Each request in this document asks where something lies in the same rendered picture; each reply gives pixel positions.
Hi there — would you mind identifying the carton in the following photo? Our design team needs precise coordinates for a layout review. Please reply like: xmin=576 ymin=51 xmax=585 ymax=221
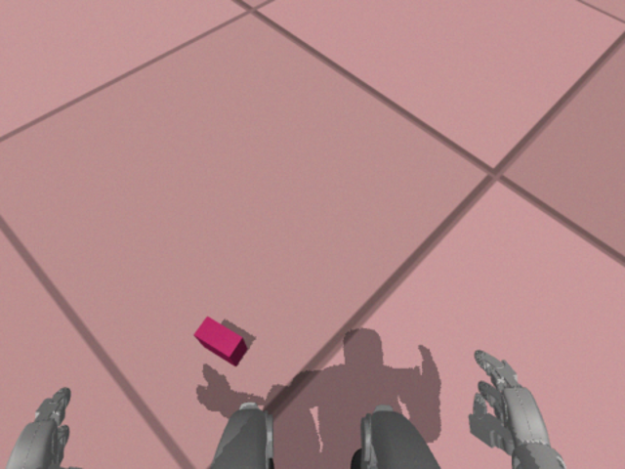
xmin=193 ymin=317 xmax=247 ymax=367

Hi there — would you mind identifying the right robot hand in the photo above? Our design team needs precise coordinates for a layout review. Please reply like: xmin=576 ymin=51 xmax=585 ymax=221
xmin=469 ymin=350 xmax=551 ymax=456

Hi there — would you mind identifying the right robot arm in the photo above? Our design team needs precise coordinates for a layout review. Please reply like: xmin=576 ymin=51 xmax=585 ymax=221
xmin=512 ymin=444 xmax=566 ymax=469

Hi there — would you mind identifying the left robot hand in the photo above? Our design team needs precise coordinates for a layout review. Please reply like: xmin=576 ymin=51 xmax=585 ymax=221
xmin=5 ymin=387 xmax=82 ymax=469

